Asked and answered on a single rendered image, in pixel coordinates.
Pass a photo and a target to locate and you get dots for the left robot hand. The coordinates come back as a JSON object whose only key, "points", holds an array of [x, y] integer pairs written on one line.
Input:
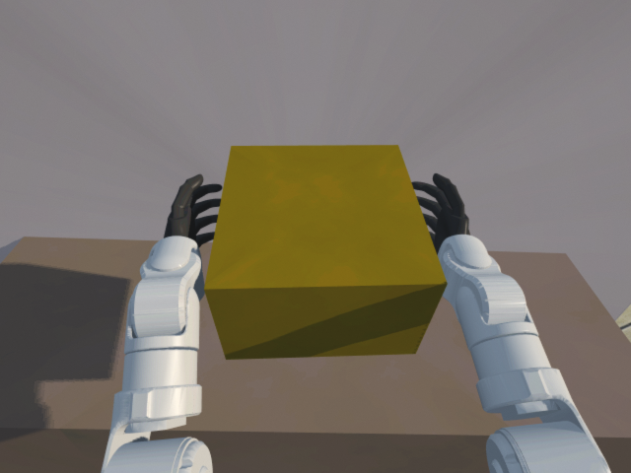
{"points": [[182, 219]]}

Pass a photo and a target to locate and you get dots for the robot left forearm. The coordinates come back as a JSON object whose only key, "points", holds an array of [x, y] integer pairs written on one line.
{"points": [[159, 388]]}

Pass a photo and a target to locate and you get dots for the pedestal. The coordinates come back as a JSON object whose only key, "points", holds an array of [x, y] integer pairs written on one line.
{"points": [[63, 312]]}

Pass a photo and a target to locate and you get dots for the right robot upper arm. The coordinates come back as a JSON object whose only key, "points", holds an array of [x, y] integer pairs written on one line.
{"points": [[557, 447]]}

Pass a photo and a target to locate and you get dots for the right robot hand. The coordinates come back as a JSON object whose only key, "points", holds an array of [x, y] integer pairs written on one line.
{"points": [[449, 210]]}

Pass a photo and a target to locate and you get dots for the left robot upper arm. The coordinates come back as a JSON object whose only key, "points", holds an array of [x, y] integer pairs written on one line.
{"points": [[182, 455]]}

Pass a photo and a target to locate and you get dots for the carton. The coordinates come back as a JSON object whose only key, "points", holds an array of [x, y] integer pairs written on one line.
{"points": [[321, 251]]}

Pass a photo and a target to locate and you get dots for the robot right forearm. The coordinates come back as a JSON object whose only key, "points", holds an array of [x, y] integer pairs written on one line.
{"points": [[515, 377]]}

